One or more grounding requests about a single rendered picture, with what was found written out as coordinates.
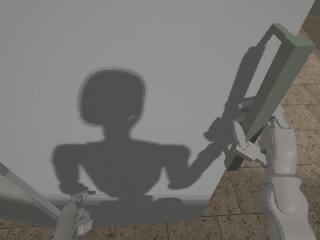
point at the robot left hand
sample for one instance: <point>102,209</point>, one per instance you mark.
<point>70,215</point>

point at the left robot forearm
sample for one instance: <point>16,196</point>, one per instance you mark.
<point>62,234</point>

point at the fridge door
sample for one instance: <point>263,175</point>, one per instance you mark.
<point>131,100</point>

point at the robot right hand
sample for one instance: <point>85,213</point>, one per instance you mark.
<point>278,140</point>

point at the handle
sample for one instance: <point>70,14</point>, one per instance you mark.
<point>291,56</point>

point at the right robot forearm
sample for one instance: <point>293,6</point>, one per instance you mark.
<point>286,208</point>

